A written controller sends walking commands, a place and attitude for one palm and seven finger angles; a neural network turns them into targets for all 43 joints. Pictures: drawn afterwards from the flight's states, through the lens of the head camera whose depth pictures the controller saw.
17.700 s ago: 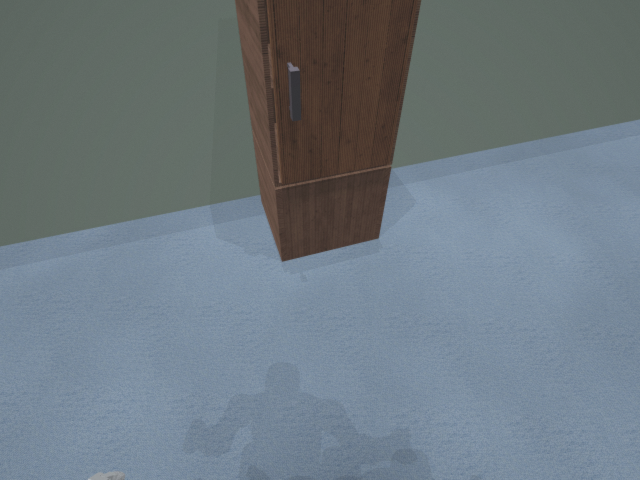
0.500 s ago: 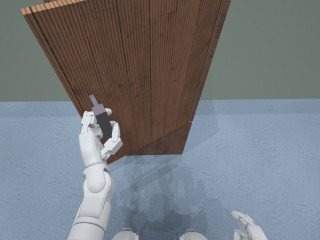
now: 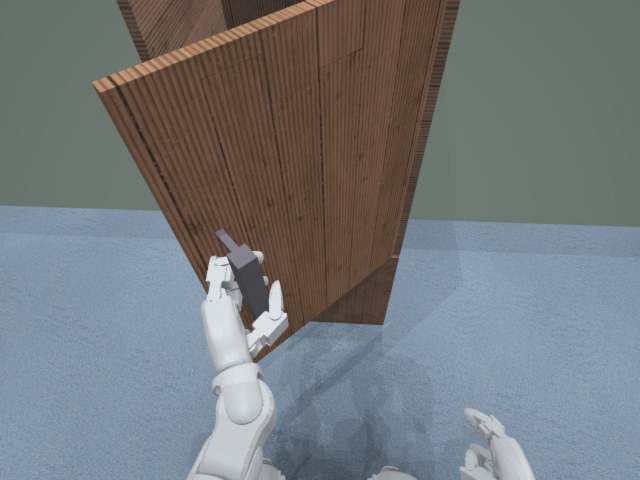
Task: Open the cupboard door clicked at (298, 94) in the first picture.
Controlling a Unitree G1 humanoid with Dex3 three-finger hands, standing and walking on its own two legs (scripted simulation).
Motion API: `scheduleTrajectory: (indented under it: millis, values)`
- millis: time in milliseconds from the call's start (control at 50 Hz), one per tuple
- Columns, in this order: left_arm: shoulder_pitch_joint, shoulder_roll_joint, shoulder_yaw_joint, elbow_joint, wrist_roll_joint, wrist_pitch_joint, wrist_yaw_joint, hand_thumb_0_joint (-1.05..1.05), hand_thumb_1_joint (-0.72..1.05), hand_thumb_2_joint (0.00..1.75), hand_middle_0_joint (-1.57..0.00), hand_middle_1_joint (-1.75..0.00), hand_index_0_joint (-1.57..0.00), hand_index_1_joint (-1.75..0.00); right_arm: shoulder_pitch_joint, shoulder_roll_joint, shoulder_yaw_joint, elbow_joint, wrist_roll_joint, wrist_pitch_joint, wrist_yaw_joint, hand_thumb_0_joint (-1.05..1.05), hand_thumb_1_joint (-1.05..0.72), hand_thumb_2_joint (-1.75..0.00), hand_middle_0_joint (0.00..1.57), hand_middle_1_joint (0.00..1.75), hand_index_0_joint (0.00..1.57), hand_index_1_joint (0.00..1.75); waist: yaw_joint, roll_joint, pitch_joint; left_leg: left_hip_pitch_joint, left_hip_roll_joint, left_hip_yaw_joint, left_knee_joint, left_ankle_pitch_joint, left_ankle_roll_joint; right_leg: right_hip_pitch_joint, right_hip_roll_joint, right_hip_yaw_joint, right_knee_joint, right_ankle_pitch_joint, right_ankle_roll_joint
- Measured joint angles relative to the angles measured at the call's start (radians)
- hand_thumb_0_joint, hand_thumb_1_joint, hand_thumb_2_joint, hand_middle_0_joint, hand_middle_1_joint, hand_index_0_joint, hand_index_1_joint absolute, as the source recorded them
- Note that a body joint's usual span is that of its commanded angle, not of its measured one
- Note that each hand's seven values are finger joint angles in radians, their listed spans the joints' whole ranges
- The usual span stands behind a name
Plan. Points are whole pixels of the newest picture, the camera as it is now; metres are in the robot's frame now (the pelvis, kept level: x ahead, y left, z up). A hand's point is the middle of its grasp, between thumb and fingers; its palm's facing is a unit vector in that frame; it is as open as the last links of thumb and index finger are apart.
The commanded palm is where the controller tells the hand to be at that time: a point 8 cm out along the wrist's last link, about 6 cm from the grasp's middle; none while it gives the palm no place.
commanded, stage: open thumb and fingers to let go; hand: left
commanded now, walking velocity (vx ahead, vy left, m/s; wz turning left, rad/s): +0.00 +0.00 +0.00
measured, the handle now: (243, 276) +0.35 +0.11 +0.05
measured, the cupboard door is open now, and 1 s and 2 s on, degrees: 44 45 46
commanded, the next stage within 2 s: slide the hand sideways off the handle in 0.66 s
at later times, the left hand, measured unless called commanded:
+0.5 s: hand (275, 308) +0.31 +0.07 +0.05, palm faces +0.34 -0.94 -0.01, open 14.2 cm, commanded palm +0.27 +0.11 +0.04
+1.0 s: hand (261, 332) +0.28 +0.08 +0.05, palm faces -0.17 -0.99 -0.02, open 16.2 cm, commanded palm +0.27 +0.12 +0.04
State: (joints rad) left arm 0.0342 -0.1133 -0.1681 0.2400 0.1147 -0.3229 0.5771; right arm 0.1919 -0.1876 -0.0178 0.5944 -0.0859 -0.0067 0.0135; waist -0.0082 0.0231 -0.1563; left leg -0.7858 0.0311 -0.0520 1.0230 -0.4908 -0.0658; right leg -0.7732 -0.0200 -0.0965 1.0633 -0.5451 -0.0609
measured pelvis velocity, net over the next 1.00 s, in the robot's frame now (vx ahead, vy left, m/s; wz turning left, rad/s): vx -0.03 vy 0.04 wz -0.02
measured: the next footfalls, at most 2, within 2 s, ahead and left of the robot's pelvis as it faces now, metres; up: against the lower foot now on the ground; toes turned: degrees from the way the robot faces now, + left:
none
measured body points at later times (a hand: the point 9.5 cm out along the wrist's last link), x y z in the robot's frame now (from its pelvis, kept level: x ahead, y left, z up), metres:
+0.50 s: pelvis -0.03 +0.01 +0.00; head +0.03 -0.01 +0.45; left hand +0.29 +0.12 +0.05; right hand +0.12 -0.22 -0.12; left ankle +0.01 +0.17 -0.67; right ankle -0.01 -0.08 -0.67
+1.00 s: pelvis -0.03 +0.04 +0.00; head +0.03 +0.03 +0.44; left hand +0.29 +0.14 +0.05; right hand +0.12 -0.19 -0.11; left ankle +0.00 +0.17 -0.67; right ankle -0.01 -0.08 -0.67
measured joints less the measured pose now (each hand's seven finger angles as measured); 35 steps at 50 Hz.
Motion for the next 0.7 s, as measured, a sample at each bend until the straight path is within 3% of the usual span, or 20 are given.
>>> scheduleTrajectory:
  millis: [120,400,560,700]
  values:
    - [-0.045,0.003,0.032,0.048,-0.017,-0.021,-0.004,0.01,0.39,0.68,-0.32,-1.27,-0.32,-1.28,0.025,-0.015,-0.014,0.021,0.003,-0.008,-0.005,0.01,-0.91,-0.9,0.2,0.3,0.2,0.3,-0.004,0.004,0.006,-0.01,-0.003,0.003,-0.01,0.021,0.003,-0.017,-0.002,0.003,0.003,0.014,-0.006]
    - [-0.127,0.001,0.041,0.146,-0.024,-0.063,0.011,0.0,-0.34,0.37,-0.3,-1.17,-0.29,-1.16,0.02,-0.011,-0.011,0.031,0.004,-0.017,-0.003,0.01,-0.91,-0.9,0.2,0.3,0.2,0.3,-0.014,0.007,0.009,-0.026,-0.003,0.014,-0.001,0.037,0.011,-0.034,-0.002,0.015,0.005,0.04,0.002]
    - [-0.164,-0.017,0.024,0.18,0.001,-0.058,0.036,-0.01,-0.47,0.32,-0.25,-0.9,-0.25,-0.89,0.005,0.003,-0.003,0.019,-0.002,-0.018,0.004,0.01,-0.91,-0.9,0.2,0.3,0.2,0.3,-0.009,0.004,0.005,-0.036,-0.005,0.02,0.015,0.033,0.017,-0.039,-0.004,0.022,0.006,0.046,0.015]
    - [-0.165,-0.016,-0.009,0.174,0.007,-0.043,0.034,-0.02,-0.49,0.31,-0.34,-0.71,-0.32,-0.73,-0.006,0.009,0.005,0.017,-0.003,-0.016,0.007,0.01,-0.91,-0.9,0.2,0.3,0.2,0.3,-0.001,0.006,0.008,-0.041,-0.009,0.021,0.03,0.026,0.029,-0.036,-0.008,0.024,0.006,0.048,0.027]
